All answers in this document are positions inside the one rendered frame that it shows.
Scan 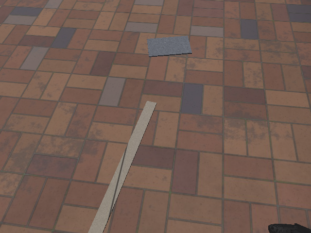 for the robot right hand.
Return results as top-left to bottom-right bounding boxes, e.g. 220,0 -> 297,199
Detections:
268,223 -> 311,233

